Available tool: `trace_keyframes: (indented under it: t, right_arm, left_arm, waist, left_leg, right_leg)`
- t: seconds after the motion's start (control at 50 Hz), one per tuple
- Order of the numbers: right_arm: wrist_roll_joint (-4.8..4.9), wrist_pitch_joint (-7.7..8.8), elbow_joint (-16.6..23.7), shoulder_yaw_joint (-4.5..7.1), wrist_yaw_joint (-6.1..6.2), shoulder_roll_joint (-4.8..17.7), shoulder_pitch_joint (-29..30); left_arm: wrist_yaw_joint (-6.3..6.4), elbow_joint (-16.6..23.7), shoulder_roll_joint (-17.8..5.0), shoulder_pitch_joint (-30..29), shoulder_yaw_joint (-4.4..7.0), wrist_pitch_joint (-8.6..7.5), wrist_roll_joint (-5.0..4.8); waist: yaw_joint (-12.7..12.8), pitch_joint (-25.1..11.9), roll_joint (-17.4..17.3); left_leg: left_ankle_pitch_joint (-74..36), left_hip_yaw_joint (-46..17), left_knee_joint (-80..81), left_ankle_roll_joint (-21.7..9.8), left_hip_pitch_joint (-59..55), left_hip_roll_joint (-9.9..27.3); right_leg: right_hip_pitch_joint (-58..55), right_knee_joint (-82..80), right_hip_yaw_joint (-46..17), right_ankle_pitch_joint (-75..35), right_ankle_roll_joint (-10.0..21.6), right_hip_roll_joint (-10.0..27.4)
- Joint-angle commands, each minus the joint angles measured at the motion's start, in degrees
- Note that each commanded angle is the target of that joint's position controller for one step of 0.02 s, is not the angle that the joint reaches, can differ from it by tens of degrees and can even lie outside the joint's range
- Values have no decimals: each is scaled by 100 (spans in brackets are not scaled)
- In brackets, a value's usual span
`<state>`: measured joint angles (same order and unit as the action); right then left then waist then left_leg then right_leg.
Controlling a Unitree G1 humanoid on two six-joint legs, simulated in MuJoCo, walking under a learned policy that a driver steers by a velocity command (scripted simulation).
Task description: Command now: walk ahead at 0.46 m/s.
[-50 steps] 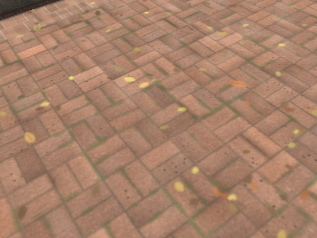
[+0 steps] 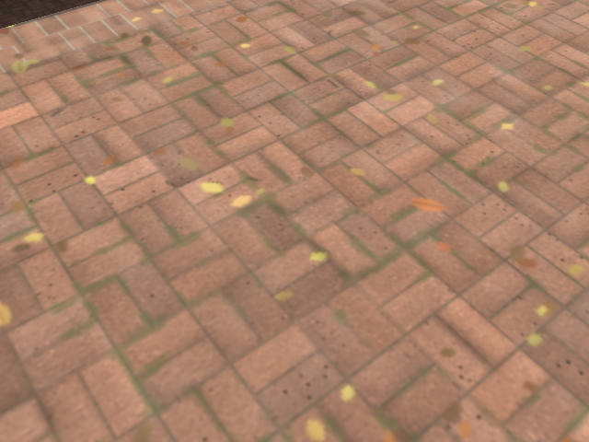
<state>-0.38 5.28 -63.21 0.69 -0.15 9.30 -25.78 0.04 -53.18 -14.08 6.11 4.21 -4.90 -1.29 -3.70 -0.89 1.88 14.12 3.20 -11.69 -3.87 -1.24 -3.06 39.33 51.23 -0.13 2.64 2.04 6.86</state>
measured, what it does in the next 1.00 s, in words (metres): walks ahead: right foot, then left foot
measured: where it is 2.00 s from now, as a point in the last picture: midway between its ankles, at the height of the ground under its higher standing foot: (283, 253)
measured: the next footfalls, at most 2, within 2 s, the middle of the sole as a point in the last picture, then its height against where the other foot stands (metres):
right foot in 0.24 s outside the picture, level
left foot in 0.80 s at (236, 400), level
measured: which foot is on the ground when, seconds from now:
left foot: down 0.00-0.24, up 0.26-0.78, down 0.80-1.00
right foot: up 0.00-0.22, down 0.24-0.80, up 0.82-1.00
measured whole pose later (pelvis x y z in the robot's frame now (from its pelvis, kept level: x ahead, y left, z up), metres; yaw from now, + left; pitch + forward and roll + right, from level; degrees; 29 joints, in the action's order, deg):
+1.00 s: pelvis +0.57 +0.02 +0.00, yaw +0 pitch +1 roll +0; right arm -0.3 6.0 -55.7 3.3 -1.8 13.0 -15.2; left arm 0.5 -54.3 -15.6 11.3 3.6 -5.1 -1.2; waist -1.5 0.7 2.4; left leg 8.2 4.1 -19.8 -4.1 13.2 -2.7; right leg 32.5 64.0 -1.3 15.4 2.9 6.1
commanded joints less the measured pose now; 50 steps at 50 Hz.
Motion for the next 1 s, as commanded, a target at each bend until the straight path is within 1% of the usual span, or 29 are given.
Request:
trace_keyframes:
  t: [0.02,0.08,0.14,0.18,0.2,0.22,0.24,0.26,0.28,0.3,0.32,0.34,0.38,0.4,0.44,0.52,0.6,0.68,0.74,0.76,0.78,0.8,0.82,0.84,0.86,0.88,0.9,0.94,1.0]
  right_arm:
    - [16,35,261,166,95,1004,-150]
    - [75,14,182,191,97,997,-432]
    - [100,-41,156,248,106,1056,-461]
    - [80,-72,220,308,112,1213,-295]
    - [56,-108,247,335,109,1285,-205]
    - [34,-144,306,319,99,1254,-67]
    - [-33,-133,473,235,76,1077,-21]
    - [38,10,469,-23,-28,91,-883]
    - [216,193,447,114,-61,686,-384]
    - [349,274,711,212,-54,1024,292]
    - [326,295,809,227,6,1083,641]
    - [236,245,807,291,64,1054,751]
    - [180,64,762,305,94,760,400]
    - [183,1,772,305,106,675,374]
    - [147,-67,937,338,129,743,746]
    - [66,-47,1250,367,100,800,1700]
    - [114,0,1454,302,12,696,2526]
    - [166,44,1696,256,-123,735,3099]
    - [182,106,1740,307,-204,935,2896]
    - [175,124,1635,383,-202,1081,2465]
    - [159,129,1330,530,-173,1330,1528]
    - [88,127,1074,673,-118,1796,387]
    - [51,91,916,765,-141,2242,-91]
    - [78,97,949,597,-149,1675,-32]
    - [102,117,1055,511,-137,1399,507]
    - [78,121,1187,444,-136,1224,1018]
    - [30,127,1221,393,-160,1052,1333]
    - [-28,148,1148,337,-192,869,1403]
    - [9,171,1003,393,-118,1119,1129]
  left_arm:
    - [-67,533,-44,-910,-80,-64,-13]
    - [-161,703,-82,-1383,-126,-93,-46]
    - [-280,886,-155,-1650,-145,-158,-64]
    - [-304,853,-386,-1272,-53,-187,-53]
    - [-282,716,-594,-694,50,-187,-53]
    - [-237,395,-851,381,190,-168,-61]
    - [-167,146,-1273,1514,304,-136,28]
    - [-203,-4,-1556,1919,327,-130,136]
    - [-204,-27,-1001,1815,183,-130,106]
    - [-193,61,-769,1159,104,-157,54]
    - [-207,197,-573,571,25,-189,64]
    - [-244,218,-398,275,-29,-223,121]
    - [-287,102,-241,241,-84,-247,178]
    - [-271,35,-297,342,-79,-249,162]
    - [-189,-59,-517,542,-46,-252,171]
    - [-24,-156,-700,1013,-14,-189,144]
    - [20,-272,-783,1453,-2,-148,66]
    - [31,-449,-833,1809,37,-53,30]
    - [57,-461,-951,1704,98,30,16]
    - [60,-424,-986,1551,106,57,15]
    - [57,-384,-866,1461,61,86,34]
    - [56,-237,-662,1474,-39,81,120]
    - [-18,-200,134,2166,-263,-56,117]
    - [-36,-259,-384,1879,-155,-202,-17]
    - [-48,-80,-751,1332,-60,-286,-144]
    - [-7,0,-767,1008,-55,-299,-134]
    - [35,19,-724,844,-14,-263,-39]
    - [51,-18,-504,1068,7,-100,5]
    - [72,67,-377,866,11,30,39]
  waist:
    - [-19,817,-564]
    - [-113,968,-559]
    - [-23,973,-602]
    - [301,560,-801]
    - [630,134,-947]
    - [1153,-462,-968]
    - [1486,-1309,-415]
    - [920,-2397,1268]
    - [1155,-2169,818]
    - [1000,-1093,687]
    - [766,-633,32]
    - [543,-315,-180]
    - [211,-187,72]
    - [162,-73,119]
    - [151,183,120]
    - [386,361,51]
    - [666,457,80]
    - [819,619,113]
    - [571,461,264]
    - [293,198,323]
    - [-136,-355,238]
    - [-505,-1231,-301]
    - [-149,-1987,-1872]
    - [-302,-2040,-1495]
    - [-230,-1212,-1208]
    - [-50,-779,-706]
    - [119,-417,-485]
    - [407,-261,-654]
    - [471,14,-541]
  left_leg:
    - [-1826,-766,679,-612,439,1391]
    - [-1799,-668,645,-632,67,1525]
    - [-2415,-584,309,-586,-499,1745]
    - [-4163,-497,-320,-480,-715,1788]
    - [-5201,-420,-1023,-410,-736,1727]
    - [-5532,-252,-2229,-253,-287,1483]
    - [-3718,-127,-4102,-90,1234,1165]
    - [1296,-481,-6232,240,3395,-42]
    - [1697,-1276,-6958,74,4014,105]
    - [1269,-1028,-7026,-15,4444,429]
    - [665,-888,-6733,-32,4150,763]
    - [357,-803,-6392,-16,3817,953]
    - [146,-835,-5942,-24,3224,1172]
    - [152,-782,-5740,5,3197,1214]
    - [-179,-714,-5260,123,3523,1290]
    - [-1439,-634,-3837,289,4178,1275]
    - [-2100,-371,-2593,308,3936,992]
    - [-1688,-363,-2019,214,4089,882]
    - [-1041,-265,-1754,-5,3551,714]
    - [-936,-97,-1656,-111,2868,525]
    - [-996,34,-1613,-269,1630,346]
    - [-1076,-1003,-1755,-648,-181,1262]
    - [-47,-3787,-1104,-1585,-2207,2569]
    - [469,-4461,-574,-1489,-2217,2550]
    - [203,-3569,-541,-1190,-1522,2361]
    - [-399,-2817,-438,-1035,-670,2151]
    - [-884,-2304,-259,-954,108,1937]
    - [-1145,-1783,71,-889,804,1682]
    - [-1493,-1386,391,-991,1050,1644]
  right_leg:
    - [288,-1058,184,-645,-71,-146]
    - [238,-1634,233,-742,11,-253]
    - [158,-2010,231,-428,213,-330]
    - [-672,-2088,397,-49,395,-610]
    - [-1469,-2060,525,99,522,-824]
    - [-2874,-2118,541,3,702,-915]
    - [-4875,-1923,-746,151,1071,188]
    - [-6770,-2737,-3855,1391,2104,1682]
    - [-6478,-3416,-4379,1884,1866,1505]
    - [-5541,-3534,-3354,1518,1546,1326]
    - [-4468,-3707,-2552,804,1374,1134]
    - [-3622,-3857,-1963,259,1257,908]
    - [-2857,-4175,-1373,185,1188,617]
    - [-2640,-4309,-1186,143,1227,563]
    - [-2445,-4524,-958,92,1282,542]
    - [-2839,-4610,-689,-82,1148,467]
    - [-3170,-4559,-364,-96,967,367]
    - [-3942,-4203,-395,-147,938,674]
    - [-4295,-3724,-445,-932,797,868]
    - [-4269,-3228,-324,-1895,704,771]
    - [-4010,-2165,-79,-2612,559,459]
    - [-2866,-370,224,-1520,338,104]
    - [-469,1706,204,2080,-51,-998]
    - [227,2519,-656,2941,53,-855]
    - [634,2662,-612,2526,168,-543]
    - [442,2434,-444,1972,185,-219]
    - [179,2054,-382,1620,163,-34]
    - [-409,1624,-406,1289,153,161]
    - [-197,1002,-321,902,23,230]
Keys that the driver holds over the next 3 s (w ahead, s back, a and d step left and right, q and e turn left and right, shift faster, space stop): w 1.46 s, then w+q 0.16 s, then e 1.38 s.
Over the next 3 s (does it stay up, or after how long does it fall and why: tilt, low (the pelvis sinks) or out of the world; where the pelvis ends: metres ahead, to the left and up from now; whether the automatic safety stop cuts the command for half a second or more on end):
stays up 1.11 -0.04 0.00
